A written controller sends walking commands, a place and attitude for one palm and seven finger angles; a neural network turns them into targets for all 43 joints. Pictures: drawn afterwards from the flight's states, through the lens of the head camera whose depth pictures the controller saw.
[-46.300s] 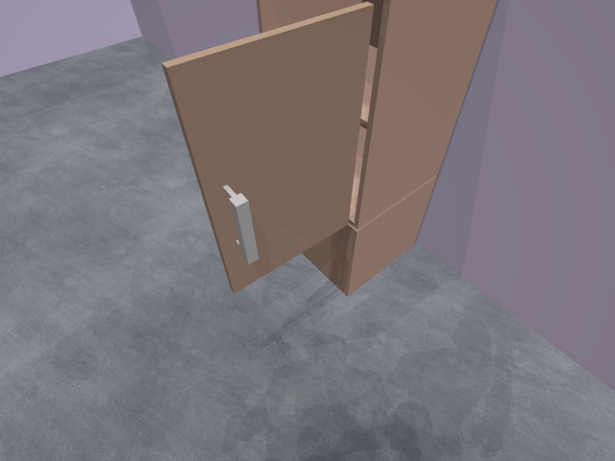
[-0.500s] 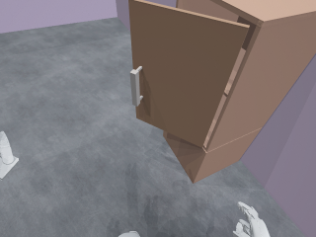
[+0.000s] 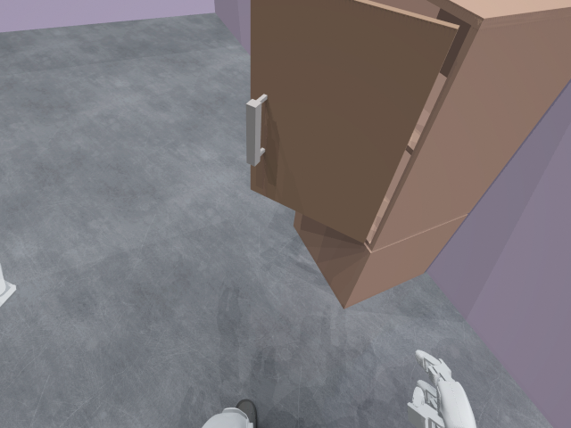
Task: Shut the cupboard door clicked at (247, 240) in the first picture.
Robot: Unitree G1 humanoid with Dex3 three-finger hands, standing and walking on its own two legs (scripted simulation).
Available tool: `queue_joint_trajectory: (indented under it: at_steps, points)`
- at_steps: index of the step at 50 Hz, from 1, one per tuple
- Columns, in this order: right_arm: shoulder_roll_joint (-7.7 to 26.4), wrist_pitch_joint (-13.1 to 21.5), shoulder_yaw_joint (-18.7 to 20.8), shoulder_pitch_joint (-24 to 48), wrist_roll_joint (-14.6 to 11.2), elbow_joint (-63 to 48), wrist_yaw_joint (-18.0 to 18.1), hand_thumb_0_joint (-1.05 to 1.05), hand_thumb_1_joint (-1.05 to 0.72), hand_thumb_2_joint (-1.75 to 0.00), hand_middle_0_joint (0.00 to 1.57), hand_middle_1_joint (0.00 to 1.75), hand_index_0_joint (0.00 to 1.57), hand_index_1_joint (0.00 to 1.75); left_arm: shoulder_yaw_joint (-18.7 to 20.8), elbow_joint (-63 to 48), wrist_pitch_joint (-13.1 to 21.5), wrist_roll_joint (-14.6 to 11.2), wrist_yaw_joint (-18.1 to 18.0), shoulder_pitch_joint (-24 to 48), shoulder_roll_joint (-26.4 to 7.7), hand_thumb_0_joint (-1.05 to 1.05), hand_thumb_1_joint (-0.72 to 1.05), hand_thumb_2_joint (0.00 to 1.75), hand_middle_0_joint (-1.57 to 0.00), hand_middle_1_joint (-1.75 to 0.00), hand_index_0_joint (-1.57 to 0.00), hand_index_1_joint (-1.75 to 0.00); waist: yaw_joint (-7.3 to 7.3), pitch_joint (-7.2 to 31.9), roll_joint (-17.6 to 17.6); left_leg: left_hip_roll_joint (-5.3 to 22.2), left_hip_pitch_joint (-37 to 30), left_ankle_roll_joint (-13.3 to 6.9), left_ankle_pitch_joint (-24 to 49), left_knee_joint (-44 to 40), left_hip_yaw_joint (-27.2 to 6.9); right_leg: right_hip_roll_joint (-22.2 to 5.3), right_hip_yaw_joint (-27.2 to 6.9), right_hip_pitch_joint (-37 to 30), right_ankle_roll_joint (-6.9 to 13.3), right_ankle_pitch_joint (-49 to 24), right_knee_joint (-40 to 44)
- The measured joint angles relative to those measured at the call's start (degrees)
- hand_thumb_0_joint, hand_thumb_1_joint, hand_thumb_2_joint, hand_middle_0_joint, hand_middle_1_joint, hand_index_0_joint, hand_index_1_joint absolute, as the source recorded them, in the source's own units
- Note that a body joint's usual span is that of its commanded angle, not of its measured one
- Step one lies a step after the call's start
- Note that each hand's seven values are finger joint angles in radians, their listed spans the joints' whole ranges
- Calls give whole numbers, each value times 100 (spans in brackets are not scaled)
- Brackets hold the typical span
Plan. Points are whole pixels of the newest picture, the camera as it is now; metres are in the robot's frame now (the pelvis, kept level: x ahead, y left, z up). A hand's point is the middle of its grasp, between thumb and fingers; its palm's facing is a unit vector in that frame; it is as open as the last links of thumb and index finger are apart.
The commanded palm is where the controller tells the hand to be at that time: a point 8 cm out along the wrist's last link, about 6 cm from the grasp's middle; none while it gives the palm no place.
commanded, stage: stop stepping back and stand still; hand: left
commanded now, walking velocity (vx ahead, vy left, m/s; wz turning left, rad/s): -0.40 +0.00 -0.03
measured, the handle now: (258, 130) +0.78 +0.15 -0.06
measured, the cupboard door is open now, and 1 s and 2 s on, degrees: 35 35 35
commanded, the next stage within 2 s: let the arm hang, fingers relaxed in 1.00 s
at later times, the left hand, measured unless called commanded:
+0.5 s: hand out of the picture +0.14 +0.29 +0.18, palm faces +0.44 -0.82 -0.37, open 7.5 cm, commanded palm +0.07 +0.32 +0.20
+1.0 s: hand out of the picture +0.15 +0.29 +0.18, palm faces +0.40 -0.82 -0.42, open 7.4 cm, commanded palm +0.08 +0.33 +0.20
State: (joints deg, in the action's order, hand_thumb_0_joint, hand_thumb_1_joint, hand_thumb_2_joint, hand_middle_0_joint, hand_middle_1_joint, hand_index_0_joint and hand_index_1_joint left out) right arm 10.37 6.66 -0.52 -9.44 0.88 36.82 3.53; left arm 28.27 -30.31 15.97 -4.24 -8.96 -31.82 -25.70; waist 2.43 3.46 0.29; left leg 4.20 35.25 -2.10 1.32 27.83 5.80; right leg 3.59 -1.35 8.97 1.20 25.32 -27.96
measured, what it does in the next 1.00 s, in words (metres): steps on the spot: left foot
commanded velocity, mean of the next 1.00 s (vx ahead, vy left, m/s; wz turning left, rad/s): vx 0.05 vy -0.02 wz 0.00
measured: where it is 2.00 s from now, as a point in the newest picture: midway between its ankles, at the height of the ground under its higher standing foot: outside the picture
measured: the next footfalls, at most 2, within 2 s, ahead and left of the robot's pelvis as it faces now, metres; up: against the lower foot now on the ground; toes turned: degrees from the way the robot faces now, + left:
left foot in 0.34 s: +0.04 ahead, +0.13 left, +0.00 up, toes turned +0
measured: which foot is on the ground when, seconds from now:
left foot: down 0.00-0.20, up 0.22-0.32, down 0.34-1.00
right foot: down 0.00-1.00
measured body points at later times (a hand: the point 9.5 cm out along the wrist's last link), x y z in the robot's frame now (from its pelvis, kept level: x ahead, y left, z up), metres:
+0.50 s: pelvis -0.07 +0.02 +0.02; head -0.08 +0.05 +0.47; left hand +0.11 +0.33 +0.20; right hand +0.05 -0.22 -0.06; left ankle +0.04 +0.11 -0.72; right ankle -0.12 -0.08 -0.71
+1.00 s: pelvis -0.07 +0.04 +0.02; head -0.06 +0.05 +0.47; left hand +0.12 +0.33 +0.20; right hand +0.08 -0.19 -0.06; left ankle +0.00 +0.13 -0.72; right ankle -0.11 -0.07 -0.72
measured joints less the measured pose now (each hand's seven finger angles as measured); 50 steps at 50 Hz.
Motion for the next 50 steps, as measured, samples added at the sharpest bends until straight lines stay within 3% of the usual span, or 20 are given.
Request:
queue_joint_trajectory:
  at_steps: [2, 3, 6, 8, 10, 13, 14, 16, 18, 20, 22, 25, 28, 30, 33, 36, 38, 40, 45, 50]
  points:
    - [12, 28, 5, 151, -18, 153, 26, 1, -90, -90, 21, 30, 21, 30, -305, 29, -59, 47, 10, 279, 170, 1, 89, 90, -21, -30, -20, -30, 40, -186, -128, 72, -158, 76, 138, -128, -17, 79, -4, -49, -119, -104, -68]
    - [-5, 29, 8, 172, -53, 189, 45, 1, -90, -90, 21, 30, 21, 30, -429, 13, -90, 60, 31, 419, 194, 1, 89, 90, -21, -30, -21, -30, 30, -246, -136, 65, -255, 20, 212, -197, -22, 83, 7, -89, -155, -121, -127]
    - [-98, -47, 6, 197, -77, 149, 64, 1, -90, -90, 21, 30, 21, 30, -516, 14, -86, 40, 148, 659, 94, 1, 89, 90, -21, -30, -21, -30, -129, -278, -106, 45, -415, -157, 373, -345, -39, 90, 49, -97, -171, -91, -328]
    - [-156, -138, 4, 167, -53, 19, 56, 1, -90, -90, 21, 30, 21, 30, -416, 94, -83, -17, 215, 606, -37, 1, 89, 90, -21, -30, -21, -30, -338, -208, -120, 18, -386, -19, 243, -390, -112, 89, 145, -46, -66, -35, -371]
    - [-167, -223, -8, 43, -64, -142, 47, 1, -90, -90, 21, 30, 21, 30, -297, 115, -160, -58, 238, 378, -183, 1, 89, 90, -21, -30, -21, -30, -501, -125, -97, -54, -219, 255, -631, -102, -194, 26, 240, -16, 25, -46, -321]
    - [-65, -313, -37, -320, -47, -159, 28, 1, -90, -90, 21, 30, 21, 30, -140, -89, -326, -44, 152, -267, -283, 1, 89, 90, -22, -30, -21, -30, -293, 141, 168, -304, -76, 462, -1663, 1474, -401, -204, -15, 71, 21, -198, -386]
    - [7, -334, -47, -476, -48, -134, 46, 1, -90, -90, 21, 30, 21, 30, -154, -118, -363, -8, 97, -382, -235, 1, 89, 90, -22, -30, -21, -30, -214, 233, 217, -347, -247, 446, -1759, 1650, -436, -259, -97, 52, -57, -202, -361]
    - [225, -274, -25, -757, -85, -94, 121, 1, -90, -90, 21, 30, 21, 30, -264, -52, -419, 72, -4, -241, -73, 1, 89, 90, -22, -30, -21, -30, -144, 318, 105, -312, -814, 385, -1708, 1158, -574, -255, -81, 40, -234, -216, -377]
    - [355, -170, 62, -806, -151, 111, 228, 1, -90, -90, 21, 30, 21, 30, -399, 224, -452, 141, -72, 328, 105, 1, 89, 90, -21, -30, -21, -30, -192, 176, 3, -388, -906, 161, -1268, 891, -725, -299, 79, 80, -362, -159, -527]
    - [298, -144, 48, -702, -189, 290, 253, 1, -90, -90, 21, 30, 21, 30, -380, 538, -490, 123, -122, 658, 261, 1, 89, 90, -21, -30, -21, -30, -195, -7, 102, -465, -985, 19, -1081, 736, -636, -329, -51, 107, -294, -127, -557]
    - [162, -100, -5, -625, -152, 269, 224, 1, -91, -90, 21, 30, 20, 30, -302, 656, -602, 99, -128, 658, 337, 1, 89, 90, -21, -30, -20, -30, -291, -103, 161, -464, -1104, 54, -890, 331, -556, -225, -89, 240, -222, -7, -657]
    - [-65, -12, -98, -628, -97, 59, 108, 1, -91, -90, 21, 30, 20, 30, -319, 395, -716, 76, -79, 311, 296, 2, 89, 90, -21, -30, -20, -30, -434, -175, 223, -438, -1243, 143, -802, -236, -474, -41, 154, 207, -96, -84, -259]
    - [-133, -8, -164, -639, -42, -148, 13, 1, -90, -90, 21, 30, 21, 30, -420, -70, -702, 83, 4, -168, 131, 2, 89, 90, -21, -30, -20, -30, -550, -216, 170, -423, -1151, 230, -1031, -215, -423, 18, 207, 141, 152, -824, 194]
    - [-103, -101, -152, -649, -18, -125, -12, 1, -90, -90, 21, 30, 21, 30, -477, -236, -650, 84, 41, -388, -5, 2, 89, 90, -21, -30, -20, -30, -526, -180, 72, -390, -1020, 297, -1457, 154, -428, 41, 210, 154, 197, -960, 150]
    - [12, -316, -101, -738, -52, 48, -2, 1, -90, -90, 21, 30, 21, 30, -471, -127, -597, 92, -8, -523, -59, 1, 89, 90, -21, -30, -21, -30, -381, 30, -40, -365, -1003, 320, -1719, 851, -494, 60, 113, 124, 189, -806, 46]
    - [196, -367, -38, -878, -105, 197, 70, 1, -90, -90, 21, 30, 21, 30, -470, 332, -584, 142, -93, -216, 61, 1, 88, 90, -22, -30, -21, -30, -322, 179, -174, -295, -1374, 205, -1680, 631, -528, 33, 162, 77, 87, -645, -116]
    - [280, -362, 14, -866, -133, 321, 122, 1, -90, -90, 21, 30, 21, 30, -482, 685, -616, 169, -121, 135, 204, 1, 89, 90, -22, -30, -21, -30, -291, 122, -184, -344, -1467, 100, -1249, 562, -491, -50, 215, 15, 16, -526, -247]
    - [306, -352, 15, -800, -143, 376, 147, 1, -90, -90, 21, 30, 21, 30, -462, 928, -649, 170, -128, 301, 371, 1, 89, 90, -21, -30, -21, -30, -245, 77, -121, -412, -1564, 3, -1268, 525, -402, -135, 145, -28, -43, -490, -283]
    - [115, -110, -73, -590, -99, 169, 171, 1, -91, -90, 21, 30, 20, 30, -496, 875, -677, 238, -100, 396, 487, 2, 89, 90, -21, -30, -20, -30, -284, -70, 115, -541, -1663, -53, -1091, 48, -270, -280, 32, 73, -102, -583, -173]
    - [-74, 10, -171, -424, -81, -88, 75, 1, -90, -90, 21, 30, 21, 30, -529, 333, -507, 222, -36, 106, 310, 2, 89, 90, -21, -30, -20, -30, -384, -143, 111, -485, -1590, 2, -947, -191, -354, -212, 101, 50, -63, -791, 248]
